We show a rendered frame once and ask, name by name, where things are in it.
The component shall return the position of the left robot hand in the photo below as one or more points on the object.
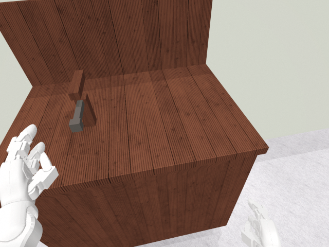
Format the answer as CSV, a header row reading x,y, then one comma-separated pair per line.
x,y
17,182

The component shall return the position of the tap lever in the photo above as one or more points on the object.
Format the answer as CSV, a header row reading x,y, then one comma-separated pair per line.
x,y
76,124

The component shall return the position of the right robot hand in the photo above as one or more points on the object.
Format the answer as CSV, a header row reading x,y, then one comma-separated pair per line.
x,y
266,233

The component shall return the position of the counter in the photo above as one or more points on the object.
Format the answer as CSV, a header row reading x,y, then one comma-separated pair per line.
x,y
164,152

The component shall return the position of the robot left forearm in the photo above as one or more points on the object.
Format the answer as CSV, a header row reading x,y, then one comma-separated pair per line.
x,y
19,226

